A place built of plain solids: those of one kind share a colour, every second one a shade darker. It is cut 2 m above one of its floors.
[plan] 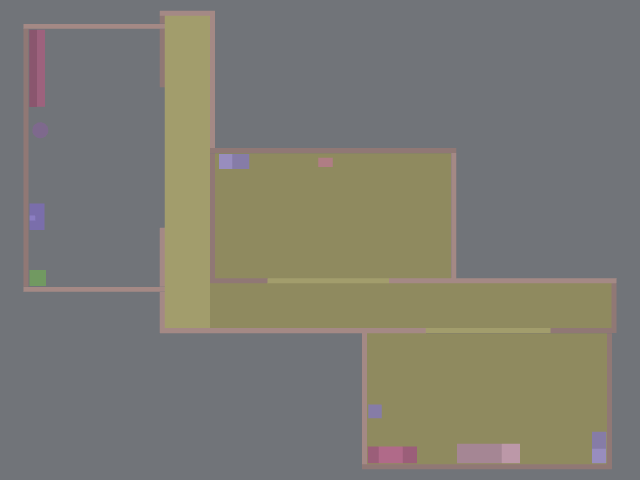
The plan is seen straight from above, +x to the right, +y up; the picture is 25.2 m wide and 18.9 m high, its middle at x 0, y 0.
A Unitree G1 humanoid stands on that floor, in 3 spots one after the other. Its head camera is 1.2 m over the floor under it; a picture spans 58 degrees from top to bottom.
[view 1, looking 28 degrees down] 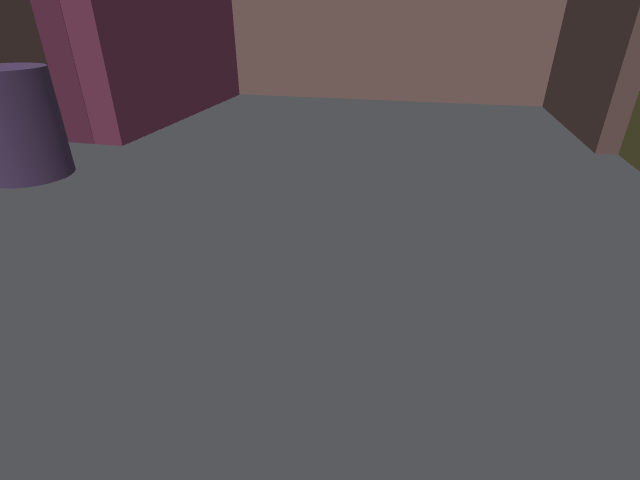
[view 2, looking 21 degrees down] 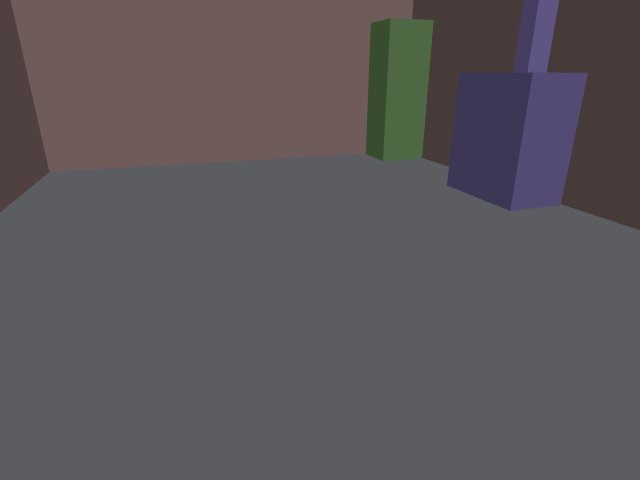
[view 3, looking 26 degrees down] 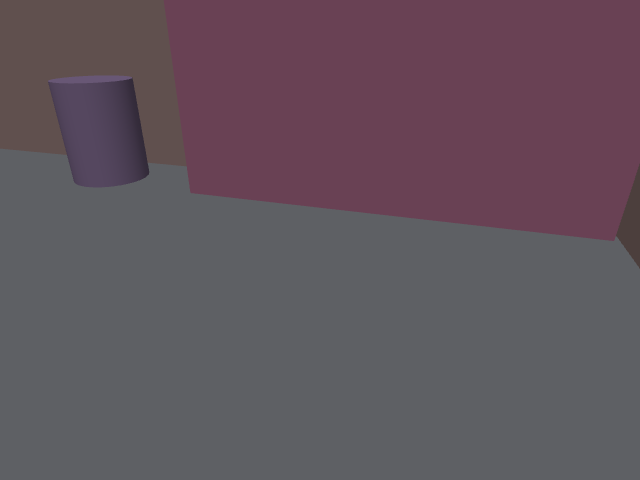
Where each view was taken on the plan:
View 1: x -7.95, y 1.54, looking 103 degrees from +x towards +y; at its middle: ground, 2.56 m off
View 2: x -7.95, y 4.58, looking -108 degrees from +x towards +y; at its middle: ground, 3.35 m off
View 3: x -7.95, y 7.22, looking -163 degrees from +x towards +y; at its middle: ground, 2.74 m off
